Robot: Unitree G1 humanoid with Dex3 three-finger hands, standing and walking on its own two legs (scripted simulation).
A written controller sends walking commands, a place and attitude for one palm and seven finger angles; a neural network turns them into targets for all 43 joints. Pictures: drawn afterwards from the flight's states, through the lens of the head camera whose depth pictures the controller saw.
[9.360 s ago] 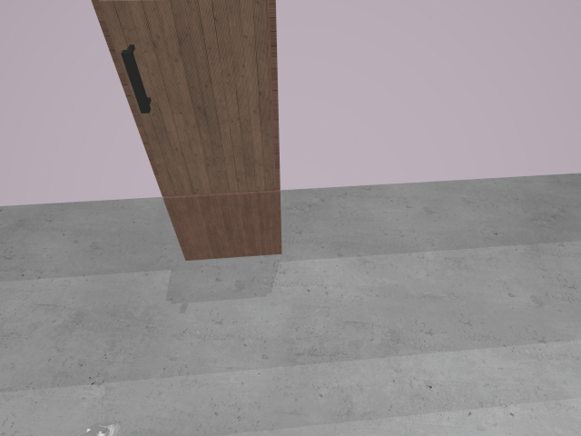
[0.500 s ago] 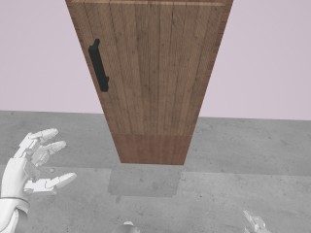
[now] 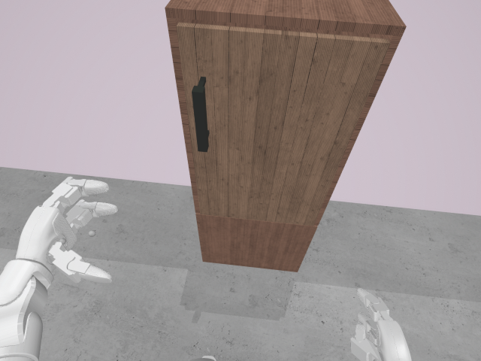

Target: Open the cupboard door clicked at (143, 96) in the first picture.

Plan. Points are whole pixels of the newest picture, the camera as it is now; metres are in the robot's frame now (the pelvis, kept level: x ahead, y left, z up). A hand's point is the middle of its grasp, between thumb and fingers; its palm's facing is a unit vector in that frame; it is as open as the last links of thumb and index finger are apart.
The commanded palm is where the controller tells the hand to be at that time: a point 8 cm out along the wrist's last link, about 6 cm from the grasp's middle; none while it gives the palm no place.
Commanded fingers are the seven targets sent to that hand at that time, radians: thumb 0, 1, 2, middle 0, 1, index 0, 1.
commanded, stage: raise the hand with hooked fingers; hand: left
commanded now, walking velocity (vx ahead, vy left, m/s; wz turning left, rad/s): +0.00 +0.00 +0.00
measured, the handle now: (202, 115) +0.57 +0.14 +0.09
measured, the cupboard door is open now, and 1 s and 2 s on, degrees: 0 0 0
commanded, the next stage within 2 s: move the hooked fingers beside the handle in 0.68 s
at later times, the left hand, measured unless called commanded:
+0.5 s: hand (92, 222) +0.28 +0.25 +0.10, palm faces +0.03 -1.00 -0.02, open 14.0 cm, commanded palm +0.25 +0.30 +0.11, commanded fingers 0.00 -0.50 0.30 -0.30 -1.20 -0.30 -1.20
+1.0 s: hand (110, 204) +0.31 +0.24 +0.10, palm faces +0.03 -1.00 +0.00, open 14.0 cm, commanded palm +0.30 +0.28 +0.11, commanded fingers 0.00 -0.50 0.30 -0.30 -1.20 -0.30 -1.20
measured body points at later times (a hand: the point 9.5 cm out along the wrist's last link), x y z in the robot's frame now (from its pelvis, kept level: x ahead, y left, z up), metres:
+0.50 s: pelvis -0.01 -0.02 +0.01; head +0.01 -0.01 +0.46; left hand +0.27 +0.31 +0.11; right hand +0.14 -0.27 -0.06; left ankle +0.05 +0.06 -0.71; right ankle -0.02 -0.13 -0.71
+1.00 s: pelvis +0.00 -0.04 +0.00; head +0.02 -0.04 +0.45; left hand +0.31 +0.29 +0.11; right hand +0.15 -0.30 -0.08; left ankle +0.05 +0.06 -0.71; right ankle -0.02 -0.13 -0.71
